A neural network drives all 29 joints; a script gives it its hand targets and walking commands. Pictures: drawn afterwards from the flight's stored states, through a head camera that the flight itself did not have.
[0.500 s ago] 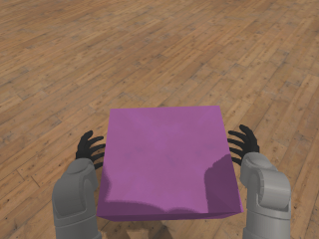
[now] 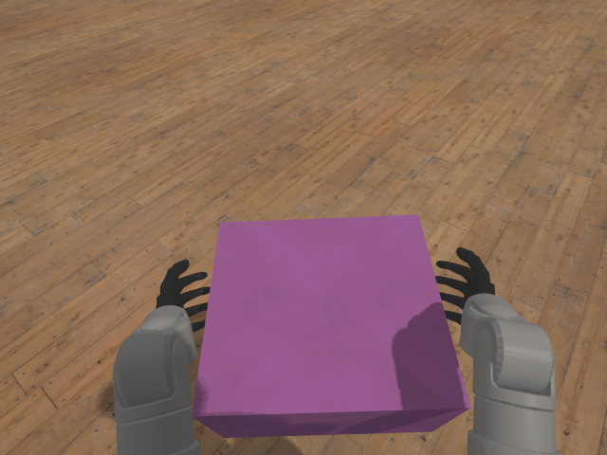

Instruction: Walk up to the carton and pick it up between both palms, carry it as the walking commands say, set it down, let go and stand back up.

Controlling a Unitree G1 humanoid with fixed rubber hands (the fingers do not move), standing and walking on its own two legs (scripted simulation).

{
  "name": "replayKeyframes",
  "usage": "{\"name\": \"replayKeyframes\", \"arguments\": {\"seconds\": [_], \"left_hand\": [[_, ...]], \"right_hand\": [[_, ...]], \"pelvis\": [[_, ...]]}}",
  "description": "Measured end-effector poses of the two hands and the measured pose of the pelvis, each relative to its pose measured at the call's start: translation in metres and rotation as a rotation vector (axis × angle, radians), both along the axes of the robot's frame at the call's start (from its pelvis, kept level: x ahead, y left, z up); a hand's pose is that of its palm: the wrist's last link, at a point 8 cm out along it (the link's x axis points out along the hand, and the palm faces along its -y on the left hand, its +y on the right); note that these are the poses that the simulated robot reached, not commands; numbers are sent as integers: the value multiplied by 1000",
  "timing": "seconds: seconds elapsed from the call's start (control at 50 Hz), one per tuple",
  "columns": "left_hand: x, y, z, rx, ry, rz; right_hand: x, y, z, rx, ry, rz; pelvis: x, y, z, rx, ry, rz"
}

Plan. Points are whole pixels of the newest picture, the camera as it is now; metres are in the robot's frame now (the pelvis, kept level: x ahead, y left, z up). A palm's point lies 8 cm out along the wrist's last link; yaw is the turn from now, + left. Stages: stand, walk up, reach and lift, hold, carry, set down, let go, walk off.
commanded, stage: carry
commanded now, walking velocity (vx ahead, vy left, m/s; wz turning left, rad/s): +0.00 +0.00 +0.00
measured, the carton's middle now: (323, 324) +0.30 +0.00 +0.00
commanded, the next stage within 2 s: none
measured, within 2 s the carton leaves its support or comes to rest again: neither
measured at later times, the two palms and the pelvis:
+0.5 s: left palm (148, 351) +0.22 +0.20 +0.08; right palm (461, 321) +0.25 -0.16 +0.08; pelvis -0.03 +0.01 +0.00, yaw +4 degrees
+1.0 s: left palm out of the picture +0.10 +0.25 +0.08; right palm (404, 345) +0.22 -0.09 +0.08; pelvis -0.08 +0.01 +0.00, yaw +20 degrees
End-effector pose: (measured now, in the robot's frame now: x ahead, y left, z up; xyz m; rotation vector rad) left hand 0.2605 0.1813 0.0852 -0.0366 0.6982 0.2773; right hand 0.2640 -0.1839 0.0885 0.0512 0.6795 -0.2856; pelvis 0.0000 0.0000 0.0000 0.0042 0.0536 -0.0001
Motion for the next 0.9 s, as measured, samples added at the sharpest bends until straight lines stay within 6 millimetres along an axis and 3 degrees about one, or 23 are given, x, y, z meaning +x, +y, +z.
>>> {"name": "replayKeyframes", "arguments": {"seconds": [0.42, 0.76, 0.9], "left_hand": [[-22, 12, 1, 10, -5, 12], [-99, 65, -21, -4, 13, 213], [-136, 61, -16, -12, 7, 300]], "right_hand": [[-14, 12, 2, -2, -6, 21], [-24, 74, -23, 31, 14, 184], [-37, 76, -22, 50, 11, 249]], "pelvis": [[-22, 6, 0, 2, -4, 43], [-58, 13, -13, -1, 3, 182], [-74, 1, -7, 3, 7, 271]]}}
